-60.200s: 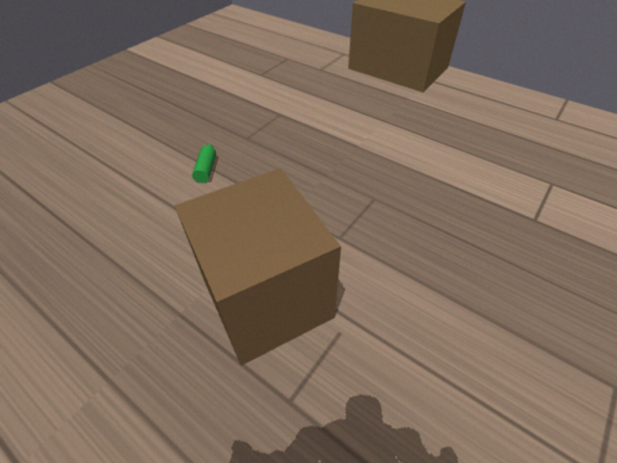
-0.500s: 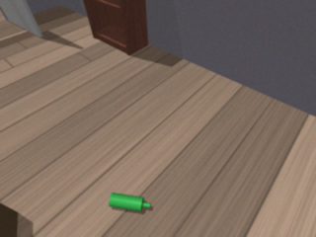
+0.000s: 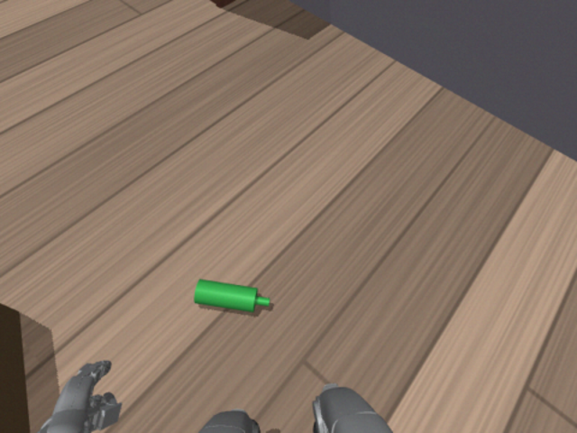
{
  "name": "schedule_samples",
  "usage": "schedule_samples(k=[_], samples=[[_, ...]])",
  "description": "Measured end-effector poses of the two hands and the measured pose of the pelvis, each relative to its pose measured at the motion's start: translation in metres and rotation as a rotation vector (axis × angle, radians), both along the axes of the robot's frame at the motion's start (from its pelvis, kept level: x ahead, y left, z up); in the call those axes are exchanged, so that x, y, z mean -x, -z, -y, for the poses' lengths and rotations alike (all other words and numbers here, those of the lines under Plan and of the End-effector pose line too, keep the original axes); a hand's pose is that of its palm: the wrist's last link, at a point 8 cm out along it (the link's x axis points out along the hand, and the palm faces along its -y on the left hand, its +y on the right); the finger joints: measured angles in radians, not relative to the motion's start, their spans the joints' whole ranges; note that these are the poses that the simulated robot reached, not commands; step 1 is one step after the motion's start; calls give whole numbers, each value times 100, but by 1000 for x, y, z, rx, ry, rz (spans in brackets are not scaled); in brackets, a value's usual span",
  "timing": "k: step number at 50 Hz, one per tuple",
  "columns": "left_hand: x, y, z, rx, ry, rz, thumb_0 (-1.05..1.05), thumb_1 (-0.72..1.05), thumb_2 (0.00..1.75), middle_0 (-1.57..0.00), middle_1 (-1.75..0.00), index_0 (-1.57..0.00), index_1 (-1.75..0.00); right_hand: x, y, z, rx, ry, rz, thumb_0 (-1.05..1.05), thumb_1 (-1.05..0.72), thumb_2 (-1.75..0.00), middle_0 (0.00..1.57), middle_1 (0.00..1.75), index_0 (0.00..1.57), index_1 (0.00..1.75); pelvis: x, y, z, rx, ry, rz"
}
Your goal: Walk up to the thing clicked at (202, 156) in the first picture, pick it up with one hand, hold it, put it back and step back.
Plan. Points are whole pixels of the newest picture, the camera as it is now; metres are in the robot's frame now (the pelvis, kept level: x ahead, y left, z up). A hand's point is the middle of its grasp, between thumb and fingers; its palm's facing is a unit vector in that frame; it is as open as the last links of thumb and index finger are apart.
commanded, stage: step back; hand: left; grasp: from above
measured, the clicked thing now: (233, 296) +0.50 +0.15 -0.72
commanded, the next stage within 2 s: none
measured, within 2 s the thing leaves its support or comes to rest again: neither
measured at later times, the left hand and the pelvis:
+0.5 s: hand out of the picture +0.03 +0.26 -0.13, palm faces -0.06 -0.91 -0.41, open 7.4 cm; pelvis -0.08 +0.00 +0.00, yaw -4 degrees
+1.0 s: hand out of the picture -0.12 +0.28 -0.15, palm faces -0.06 -0.92 -0.38, open 7.4 cm; pelvis -0.23 +0.01 +0.00, yaw -4 degrees
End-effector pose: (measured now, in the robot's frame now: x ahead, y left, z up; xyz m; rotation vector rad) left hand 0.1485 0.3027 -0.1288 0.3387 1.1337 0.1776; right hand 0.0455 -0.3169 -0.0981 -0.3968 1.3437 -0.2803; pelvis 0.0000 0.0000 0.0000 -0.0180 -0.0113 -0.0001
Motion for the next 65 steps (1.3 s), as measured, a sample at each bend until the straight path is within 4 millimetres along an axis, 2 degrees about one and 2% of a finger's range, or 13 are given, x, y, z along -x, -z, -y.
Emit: schedule_samples(k=[5,11,18,23,29,35,39,44,49,54,56,59,65], samples=[[17,-5,-1,18,26,-31,1,91,90,-20,-30,-20,-30,6,-4,-16,-1,16,41,0,-90,-89,21,30,21,30,10,-7,-11,4,28,-10],[48,-6,-5,-8,51,-72,1,91,90,-20,-30,-20,-30,4,6,-26,-33,27,150,0,-90,-89,21,30,21,30,28,-2,-15,-17,63,13],[86,-18,-1,-52,58,-59,1,91,90,-20,-30,-20,-30,19,28,-19,-90,38,208,0,-90,-89,21,30,21,30,55,7,-8,-2,79,48],[114,-32,0,-58,38,-26,1,91,90,-20,-30,-20,-30,37,20,-15,-106,26,196,0,-90,-89,21,30,21,30,75,-1,-1,-48,83,45],[131,-38,-3,-53,37,24,1,91,90,-20,-30,-20,-30,71,11,-7,-57,-16,152,0,-90,-89,21,30,21,30,105,-5,-8,-49,57,4],[151,-20,-17,-19,43,82,1,91,90,-20,-30,-20,-30,112,12,-15,3,-51,121,0,-90,-89,21,30,21,30,144,8,-23,-28,2,20],[181,-11,-22,9,26,43,1,91,90,-20,-30,-20,-30,142,1,-32,-11,-46,130,0,-90,-89,21,30,21,30,166,3,-28,-34,21,44],[220,-19,-25,22,3,15,1,91,90,-20,-30,-20,-30,164,-14,-34,-7,-55,148,0,-90,-89,21,30,21,30,189,-8,-25,10,33,21],[262,-17,-27,-18,7,-24,1,91,90,-20,-30,-20,-30,174,-13,-22,0,-68,217,0,-90,-89,21,30,21,30,222,-3,-17,0,65,14],[304,-13,-13,-64,34,-60,1,91,90,-20,-30,-20,-30,193,7,1,-14,-50,285,0,-90,-89,21,30,21,30,260,12,-3,12,95,39],[322,-18,-4,-58,38,-66,1,91,90,-20,-30,-20,-30,207,13,6,-27,-25,283,0,-90,-89,21,30,21,30,273,11,0,30,72,46],[344,-28,3,-56,38,-60,1,91,90,-20,-30,-20,-30,234,13,7,-51,-2,255,0,-90,-89,21,30,21,30,288,4,3,-33,92,39],[361,-35,1,-67,48,8,1,90,90,-20,-30,-21,-30,293,15,4,-44,-8,183,0,-90,-89,21,30,21,30,323,2,-1,-36,65,10]])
